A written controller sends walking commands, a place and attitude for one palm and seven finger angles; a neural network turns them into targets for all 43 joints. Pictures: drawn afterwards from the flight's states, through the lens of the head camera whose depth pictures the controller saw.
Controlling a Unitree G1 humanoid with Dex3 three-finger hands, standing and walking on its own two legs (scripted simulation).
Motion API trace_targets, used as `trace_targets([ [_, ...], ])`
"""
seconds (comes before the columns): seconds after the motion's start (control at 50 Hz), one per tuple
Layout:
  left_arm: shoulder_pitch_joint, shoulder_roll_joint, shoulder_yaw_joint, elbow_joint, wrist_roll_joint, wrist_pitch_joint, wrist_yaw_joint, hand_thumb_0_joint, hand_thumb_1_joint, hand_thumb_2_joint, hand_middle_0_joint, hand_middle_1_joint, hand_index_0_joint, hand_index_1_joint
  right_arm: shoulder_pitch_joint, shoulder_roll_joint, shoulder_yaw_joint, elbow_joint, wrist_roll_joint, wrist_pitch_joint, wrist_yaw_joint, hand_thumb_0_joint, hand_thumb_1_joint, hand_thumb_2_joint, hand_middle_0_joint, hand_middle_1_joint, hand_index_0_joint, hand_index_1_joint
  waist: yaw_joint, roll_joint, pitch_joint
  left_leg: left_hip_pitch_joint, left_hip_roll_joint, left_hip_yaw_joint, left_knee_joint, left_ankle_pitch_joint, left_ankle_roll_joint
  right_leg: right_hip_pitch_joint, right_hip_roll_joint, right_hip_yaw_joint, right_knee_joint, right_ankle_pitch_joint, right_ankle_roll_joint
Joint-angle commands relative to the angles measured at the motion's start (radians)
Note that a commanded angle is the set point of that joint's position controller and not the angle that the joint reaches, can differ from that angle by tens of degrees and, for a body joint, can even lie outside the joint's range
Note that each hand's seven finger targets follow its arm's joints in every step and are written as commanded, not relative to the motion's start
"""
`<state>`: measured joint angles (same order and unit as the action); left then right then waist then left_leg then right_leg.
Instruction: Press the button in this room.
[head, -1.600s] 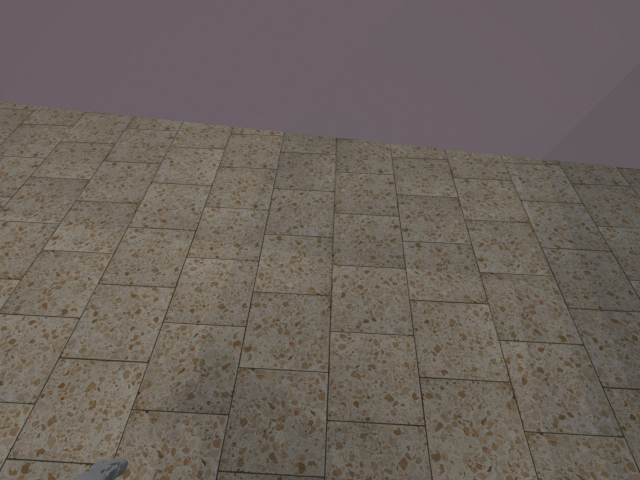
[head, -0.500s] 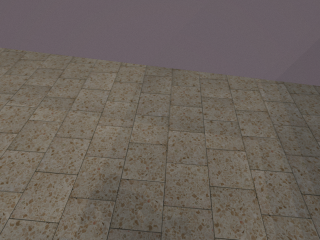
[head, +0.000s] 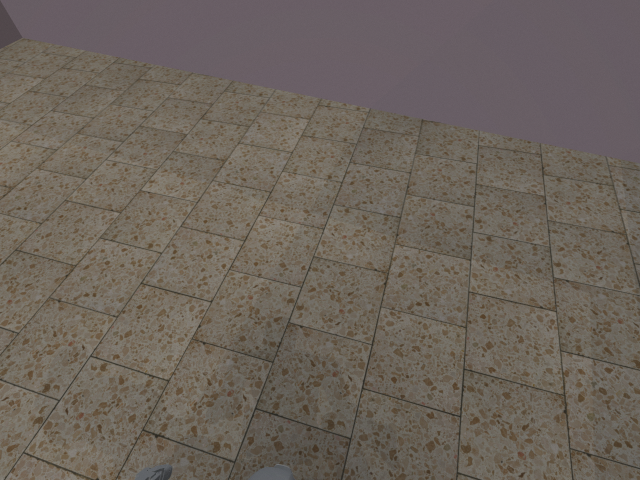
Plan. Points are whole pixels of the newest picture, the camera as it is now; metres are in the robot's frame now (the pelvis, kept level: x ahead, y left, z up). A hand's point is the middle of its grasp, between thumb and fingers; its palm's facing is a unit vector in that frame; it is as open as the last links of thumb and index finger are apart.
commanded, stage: turn or walk to find it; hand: left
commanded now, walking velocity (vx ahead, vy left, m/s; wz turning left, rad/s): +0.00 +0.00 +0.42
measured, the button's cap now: out of the picture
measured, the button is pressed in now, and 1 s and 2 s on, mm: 0 0 0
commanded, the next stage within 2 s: none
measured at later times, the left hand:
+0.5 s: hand out of the picture -0.05 +0.25 -0.17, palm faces +0.28 -0.93 -0.26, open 7.4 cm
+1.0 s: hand out of the picture -0.08 +0.18 -0.16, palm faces +0.47 -0.85 -0.24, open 7.4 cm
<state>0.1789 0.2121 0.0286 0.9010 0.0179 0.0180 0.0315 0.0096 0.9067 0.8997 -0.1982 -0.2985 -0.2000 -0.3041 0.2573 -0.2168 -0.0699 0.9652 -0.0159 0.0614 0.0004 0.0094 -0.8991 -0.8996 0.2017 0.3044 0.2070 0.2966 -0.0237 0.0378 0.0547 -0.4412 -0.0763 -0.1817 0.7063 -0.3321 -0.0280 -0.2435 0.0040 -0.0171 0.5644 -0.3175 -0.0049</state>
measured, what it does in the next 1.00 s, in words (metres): steps on the spot, turning left: left foot, then right foot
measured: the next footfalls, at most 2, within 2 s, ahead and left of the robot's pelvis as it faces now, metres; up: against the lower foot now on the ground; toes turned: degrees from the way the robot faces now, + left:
left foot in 0.34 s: -0.01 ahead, +0.15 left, +0.00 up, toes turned +15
right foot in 0.68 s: +0.06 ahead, -0.09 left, +0.00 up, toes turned +14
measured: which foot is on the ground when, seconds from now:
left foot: up 0.00-0.32, down 0.34-0.68, up 0.70-1.00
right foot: down 0.00-0.34, up 0.36-0.66, down 0.68-1.00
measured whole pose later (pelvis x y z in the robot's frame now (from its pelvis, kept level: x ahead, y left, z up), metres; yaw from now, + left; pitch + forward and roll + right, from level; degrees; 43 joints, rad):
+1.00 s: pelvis -0.04 -0.01 +0.01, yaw +27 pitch -1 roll +1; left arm 0.25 0.19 0.03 0.92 0.04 0.01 0.02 0.01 0.90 0.90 -0.20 -0.30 -0.20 -0.30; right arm 0.20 -0.23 -0.08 0.99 -0.01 0.08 0.02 0.01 -0.91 -0.90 0.19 0.30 0.20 0.30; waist 0.01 -0.02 0.07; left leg -0.37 0.04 0.04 0.88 -0.45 -0.05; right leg -0.24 -0.11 -0.20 0.54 -0.27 -0.01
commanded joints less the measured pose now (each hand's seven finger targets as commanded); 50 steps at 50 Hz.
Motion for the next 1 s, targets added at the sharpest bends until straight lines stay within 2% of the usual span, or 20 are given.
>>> trace_targets([
  [0.0,-0.008,0.188,0.052,-0.070,0.005,-0.018,0.016,0.000,0.900,0.900,-0.200,-0.300,-0.200,-0.300,-0.036,-0.113,-0.042,-0.077,-0.005,-0.006,0.009,0.000,-0.900,-0.900,0.200,0.300,0.200,0.300,0.004,-0.206,0.033,-0.126,0.073,0.092,0.463,-0.088,0.005,-0.076,-0.354,0.262,-0.327,0.014,-0.143],
  [0.04,-0.022,0.161,0.041,-0.073,0.007,-0.024,0.010,0.000,0.900,0.900,-0.200,-0.300,-0.200,-0.300,0.004,-0.098,-0.037,-0.055,-0.005,-0.004,0.015,0.000,-0.900,-0.900,0.200,0.300,0.200,0.300,-0.018,-0.199,0.029,-0.111,0.077,0.141,0.501,-0.015,-0.014,-0.052,-0.290,0.118,-0.282,0.129,-0.123],
  [0.18,0.128,0.211,0.058,-0.022,0.018,-0.020,0.007,0.000,0.900,0.900,-0.200,-0.300,-0.200,-0.300,-0.140,-0.074,-0.009,-0.090,0.006,-0.017,0.017,0.000,-0.900,-0.900,0.200,0.300,0.200,0.300,0.068,-0.224,-0.008,-0.011,0.092,0.234,0.131,-0.123,-0.022,0.092,-0.336,0.060,-0.182,0.428,-0.153],
  [0.26,0.128,0.229,0.065,-0.005,0.010,-0.014,0.004,0.000,0.900,0.900,-0.200,-0.300,-0.200,-0.300,-0.070,-0.094,-0.003,-0.071,0.008,-0.034,0.010,0.000,-0.900,-0.900,0.200,0.300,0.200,0.300,0.031,-0.226,-0.092,0.188,0.072,0.276,-0.183,0.034,-0.003,0.100,-0.310,-0.013,-0.035,0.555,-0.079],
  [0.28,0.118,0.211,0.060,-0.008,0.002,-0.009,0.002,0.000,0.900,0.900,-0.200,-0.300,-0.200,-0.300,-0.027,-0.127,-0.009,-0.061,0.007,-0.042,0.011,0.000,-0.900,-0.900,0.200,0.300,0.200,0.300,0.005,-0.144,-0.122,0.315,0.106,0.238,-0.308,0.185,0.012,0.034,-0.278,-0.062,0.073,0.478,-0.031],
  [0.3,0.142,0.155,0.055,-0.036,-0.004,-0.002,-0.003,0.000,0.900,0.900,-0.200,-0.300,-0.200,-0.300,0.005,-0.227,-0.030,-0.063,-0.004,-0.052,0.008,0.000,-0.900,-0.900,0.200,0.300,0.200,0.300,-0.005,0.121,-0.171,0.485,0.333,-0.031,-0.340,0.495,0.101,-0.186,-0.171,-0.132,0.266,0.129,0.043],
  [0.32,0.105,0.109,0.036,-0.067,0.003,0.000,-0.004,0.000,0.900,0.900,-0.200,-0.300,-0.200,-0.300,0.046,-0.281,-0.042,-0.053,0.003,-0.046,0.004,0.000,-0.900,-0.900,0.200,0.300,0.200,0.300,-0.021,0.237,-0.153,0.486,0.484,-0.156,-0.332,0.823,0.218,-0.306,-0.104,-0.102,0.431,-0.335,0.070],
  [0.34,0.045,0.121,0.035,-0.068,0.003,0.014,0.002,0.000,0.900,0.900,-0.200,-0.300,-0.200,-0.300,0.070,-0.262,-0.040,-0.033,0.000,-0.050,-0.008,0.000,-0.900,-0.900,0.200,0.300,0.200,0.300,-0.048,0.187,-0.162,0.431,0.460,-0.132,-0.333,0.738,0.244,-0.303,-0.107,-0.028,0.519,-0.314,0.067],
  [0.42,0.060,0.112,0.044,-0.023,-0.003,0.014,-0.016,0.000,0.900,0.900,-0.200,-0.300,-0.200,-0.300,-0.082,-0.190,-0.016,-0.071,-0.004,-0.054,-0.021,0.000,-0.900,-0.900,0.200,0.300,0.200,0.300,0.016,0.132,-0.075,0.300,0.318,0.004,-0.340,0.563,0.190,-0.274,-0.105,-0.014,0.515,-0.138,0.076],
  [0.52,0.054,0.090,0.042,-0.031,-0.007,0.016,-0.016,0.000,0.900,0.900,-0.200,-0.300,-0.200,-0.300,-0.074,-0.197,-0.026,-0.073,-0.007,-0.047,-0.018,0.000,-0.900,-0.900,0.200,0.300,0.200,0.300,0.004,0.131,-0.073,0.280,0.304,-0.030,-0.343,0.496,0.200,-0.189,-0.072,-0.030,0.317,-0.133,0.078],
  [0.58,0.096,0.086,0.042,-0.031,-0.010,0.005,-0.013,0.000,0.900,0.900,-0.200,-0.300,-0.200,-0.300,-0.093,-0.197,-0.030,-0.084,-0.009,-0.039,-0.013,0.000,-0.900,-0.900,0.200,0.300,0.200,0.300,0.017,0.128,-0.080,0.239,0.290,-0.065,-0.307,0.486,0.187,-0.081,-0.040,-0.045,0.137,-0.099,0.070],
  [0.62,0.165,0.090,0.046,-0.019,-0.009,-0.008,-0.008,0.000,0.900,0.900,-0.200,-0.300,-0.200,-0.300,-0.112,-0.189,-0.033,-0.093,-0.003,-0.037,-0.009,0.000,-0.900,-0.900,0.200,0.300,0.200,0.300,0.057,0.090,-0.093,0.159,0.251,-0.054,-0.234,0.404,0.145,0.060,-0.040,-0.055,-0.062,0.069,0.069],
  [0.64,0.192,0.131,0.054,-0.015,-0.001,-0.019,-0.003,0.000,0.900,0.900,-0.200,-0.300,-0.200,-0.300,-0.106,-0.150,-0.031,-0.099,0.005,-0.038,-0.004,0.000,-0.900,-0.900,0.200,0.300,0.200,0.300,0.069,-0.022,-0.098,0.059,0.185,-0.005,-0.130,0.254,0.092,0.169,-0.115,0.017,-0.180,0.138,0.052],
  [0.66,0.195,0.229,0.073,-0.023,0.016,-0.030,0.006,0.000,0.900,0.900,-0.200,-0.300,-0.200,-0.300,-0.074,-0.073,-0.018,-0.124,0.011,-0.038,0.002,0.000,-0.900,-0.900,0.200,0.300,0.200,0.300,0.061,-0.335,-0.094,-0.123,0.031,0.154,0.101,-0.075,0.015,0.243,-0.381,0.314,-0.265,0.231,-0.046],
  [0.68,0.196,0.253,0.076,-0.038,0.008,-0.026,0.006,0.000,0.900,0.900,-0.200,-0.300,-0.200,-0.300,-0.103,-0.105,-0.030,-0.135,0.000,-0.026,-0.001,0.000,-0.900,-0.900,0.200,0.300,0.200,0.300,0.085,-0.347,-0.093,-0.104,0.043,0.124,0.293,-0.256,0.009,0.123,-0.490,0.353,-0.290,0.277,-0.136],
  [0.7,0.149,0.223,0.076,-0.045,0.009,-0.025,0.010,0.000,0.900,0.900,-0.200,-0.300,-0.200,-0.300,-0.130,-0.113,-0.036,-0.124,-0.003,-0.016,0.001,0.000,-0.900,-0.900,0.200,0.300,0.200,0.300,0.075,-0.308,-0.046,-0.104,0.065,0.090,0.416,-0.219,0.015,0.035,-0.448,0.329,-0.305,0.191,-0.156],
  [0.74,0.057,0.167,0.054,-0.064,0.008,-0.025,0.006,0.000,0.900,0.900,-0.200,-0.300,-0.200,-0.300,-0.099,-0.103,-0.036,-0.080,-0.006,-0.008,0.015,0.000,-0.900,-0.900,0.200,0.300,0.200,0.300,0.022,-0.178,0.015,-0.100,0.091,0.116,0.525,-0.086,0.002,-0.028,-0.349,0.168,-0.287,0.137,-0.125],
  [0.78,0.028,0.146,0.050,-0.070,0.010,-0.027,0.008,0.000,0.900,0.900,-0.200,-0.300,-0.200,-0.300,-0.056,-0.084,-0.033,-0.057,-0.006,-0.004,0.022,0.000,-0.900,-0.900,0.200,0.300,0.200,0.300,0.007,-0.195,-0.002,-0.078,0.098,0.149,0.502,-0.039,-0.013,-0.018,-0.311,0.074,-0.281,0.142,-0.105],
  [0.92,0.130,0.191,0.066,-0.021,0.017,-0.021,0.008,0.000,0.900,0.900,-0.200,-0.300,-0.200,-0.300,-0.139,-0.061,-0.012,-0.070,0.001,-0.010,0.020,0.000,-0.900,-0.900,0.200,0.300,0.200,0.300,0.075,-0.210,-0.034,-0.003,0.111,0.233,0.184,-0.127,-0.021,0.087,-0.360,0.028,-0.236,0.282,-0.143],
  [0.98,0.120,0.206,0.074,-0.007,0.018,-0.016,0.006,0.000,0.900,0.900,-0.200,-0.300,-0.200,-0.300,-0.106,-0.053,-0.007,-0.067,0.008,-0.023,0.015,0.000,-0.900,-0.900,0.200,0.300,0.200,0.300,0.062,-0.217,-0.072,0.081,0.102,0.267,0.016,-0.126,-0.010,0.105,-0.370,0.002,-0.168,0.376,-0.135],
])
